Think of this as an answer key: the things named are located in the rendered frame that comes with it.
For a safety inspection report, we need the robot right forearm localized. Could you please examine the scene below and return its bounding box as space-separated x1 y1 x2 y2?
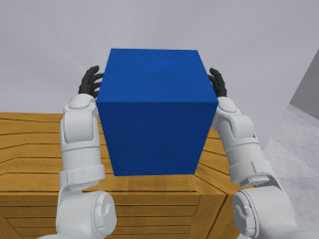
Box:
211 97 296 222

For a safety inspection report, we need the robot left forearm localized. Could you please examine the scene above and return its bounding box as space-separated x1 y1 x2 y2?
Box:
56 94 106 231

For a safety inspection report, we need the pedestal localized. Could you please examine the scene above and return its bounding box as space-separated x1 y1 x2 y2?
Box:
0 112 258 239

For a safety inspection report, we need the carton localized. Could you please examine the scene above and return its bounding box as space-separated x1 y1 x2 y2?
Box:
96 48 219 176

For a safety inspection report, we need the right robot hand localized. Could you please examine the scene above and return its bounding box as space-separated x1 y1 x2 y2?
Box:
208 68 227 98

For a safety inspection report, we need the robot right upper arm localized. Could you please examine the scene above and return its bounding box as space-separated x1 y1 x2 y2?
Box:
232 185 319 239

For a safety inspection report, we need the robot left upper arm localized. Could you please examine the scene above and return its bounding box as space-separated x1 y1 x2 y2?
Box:
37 190 117 239

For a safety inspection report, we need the left robot hand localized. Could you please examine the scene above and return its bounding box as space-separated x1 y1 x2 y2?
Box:
78 66 104 99

